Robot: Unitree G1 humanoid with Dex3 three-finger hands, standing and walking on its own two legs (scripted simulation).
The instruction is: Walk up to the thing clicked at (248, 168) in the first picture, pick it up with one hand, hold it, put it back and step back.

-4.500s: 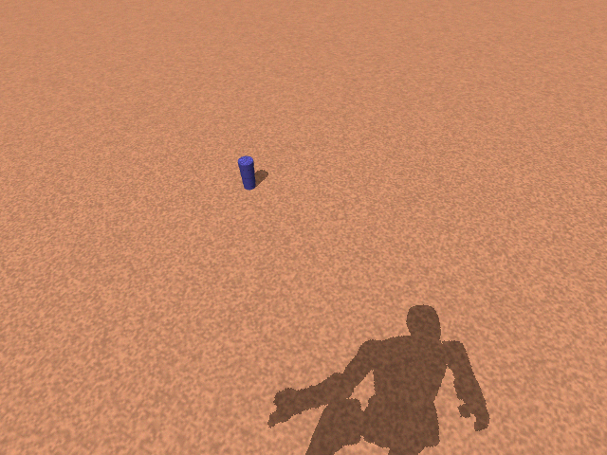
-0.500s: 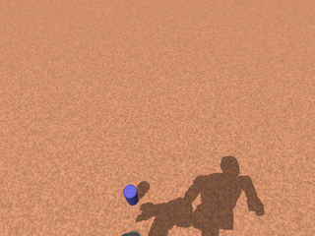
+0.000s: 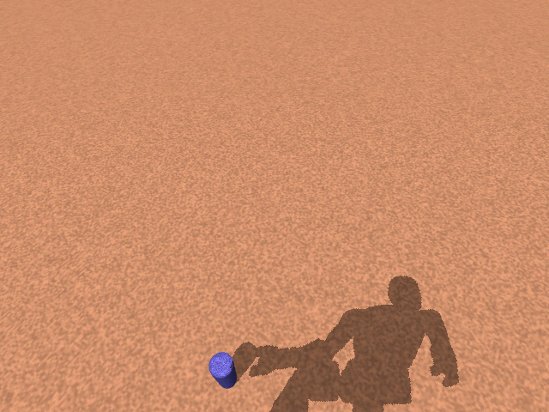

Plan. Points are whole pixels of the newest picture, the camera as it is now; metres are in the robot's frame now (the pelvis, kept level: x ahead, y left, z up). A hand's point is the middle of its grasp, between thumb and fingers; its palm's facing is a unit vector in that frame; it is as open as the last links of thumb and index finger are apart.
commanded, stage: walk up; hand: left
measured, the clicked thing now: (224, 372) +0.37 +0.21 -0.69
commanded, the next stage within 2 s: stand in 0.96 s
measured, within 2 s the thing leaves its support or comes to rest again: neither
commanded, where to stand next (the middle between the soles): +0.03 +0.00 m, yaw +0 degrees
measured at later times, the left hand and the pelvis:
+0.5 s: hand out of the picture +0.10 +0.26 -0.14, palm faces +0.00 -0.94 -0.33, open 7.4 cm; pelvis +0.01 +0.00 +0.02, yaw +1 degrees
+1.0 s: hand out of the picture +0.09 +0.26 -0.14, palm faces +0.02 -0.94 -0.33, open 7.4 cm; pelvis +0.02 +0.01 +0.02, yaw +1 degrees
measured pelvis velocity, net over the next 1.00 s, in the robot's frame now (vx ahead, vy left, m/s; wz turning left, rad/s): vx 0.02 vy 0.01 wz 0.02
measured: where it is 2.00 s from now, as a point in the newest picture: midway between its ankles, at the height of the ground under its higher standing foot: outside the picture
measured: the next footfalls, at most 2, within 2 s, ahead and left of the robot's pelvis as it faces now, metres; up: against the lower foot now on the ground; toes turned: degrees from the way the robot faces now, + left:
none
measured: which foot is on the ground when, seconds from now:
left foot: down 0.00-1.00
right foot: down 0.00-1.00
